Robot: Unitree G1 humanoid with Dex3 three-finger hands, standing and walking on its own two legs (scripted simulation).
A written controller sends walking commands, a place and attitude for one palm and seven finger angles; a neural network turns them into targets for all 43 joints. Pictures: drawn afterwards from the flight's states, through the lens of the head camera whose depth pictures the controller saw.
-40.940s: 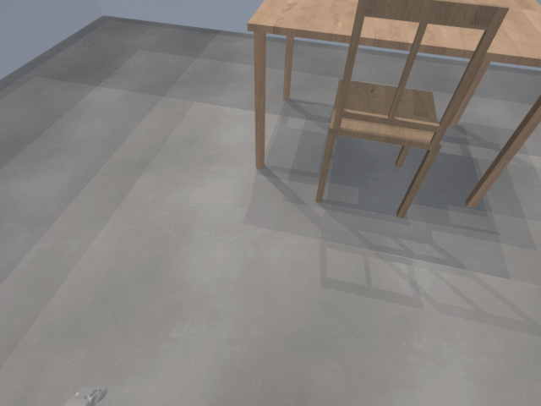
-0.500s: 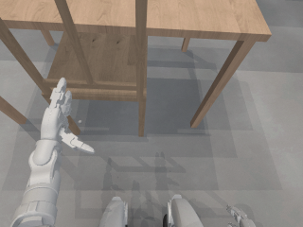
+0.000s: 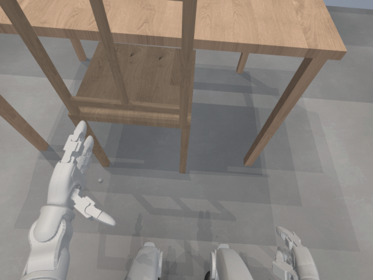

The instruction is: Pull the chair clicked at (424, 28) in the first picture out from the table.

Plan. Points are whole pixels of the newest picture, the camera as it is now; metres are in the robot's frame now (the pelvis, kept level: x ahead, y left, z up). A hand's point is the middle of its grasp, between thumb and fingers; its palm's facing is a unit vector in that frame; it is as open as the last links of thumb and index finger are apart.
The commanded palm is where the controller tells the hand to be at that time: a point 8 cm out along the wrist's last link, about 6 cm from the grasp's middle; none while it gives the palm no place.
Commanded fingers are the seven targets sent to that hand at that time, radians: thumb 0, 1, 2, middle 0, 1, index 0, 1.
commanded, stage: draw the hand back to the body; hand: left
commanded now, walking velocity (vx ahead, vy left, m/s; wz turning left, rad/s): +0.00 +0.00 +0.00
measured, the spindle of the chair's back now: (113, 60) +0.63 +0.22 +0.05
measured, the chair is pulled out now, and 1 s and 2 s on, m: -0.10 -0.10 -0.10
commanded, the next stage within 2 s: step back with the hand held close in 1.50 s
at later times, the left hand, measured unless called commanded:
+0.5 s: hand (52, 187) +0.26 +0.21 +0.13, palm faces +0.06 -0.98 -0.20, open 17.1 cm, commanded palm +0.22 +0.27 +0.16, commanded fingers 0.00 -0.19 0.38 -0.05 -0.08 -0.05 -0.08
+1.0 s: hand out of the picture +0.25 +0.26 +0.24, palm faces +0.42 -0.81 -0.41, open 11.1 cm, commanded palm +0.19 +0.30 +0.27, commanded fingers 0.00 0.72 0.81 -0.17 -0.26 -0.17 -0.26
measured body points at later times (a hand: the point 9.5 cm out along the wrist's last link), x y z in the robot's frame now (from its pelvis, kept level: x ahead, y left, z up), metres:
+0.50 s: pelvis +0.03 +0.00 +0.06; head +0.05 +0.00 +0.51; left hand +0.25 +0.27 +0.14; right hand +0.20 -0.24 -0.01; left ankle +0.02 +0.13 -0.63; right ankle +0.02 -0.13 -0.63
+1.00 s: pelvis +0.06 +0.00 +0.11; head +0.04 -0.03 +0.56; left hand +0.22 +0.30 +0.27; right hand +0.25 -0.21 +0.03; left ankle +0.02 +0.13 -0.63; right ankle +0.03 -0.13 -0.63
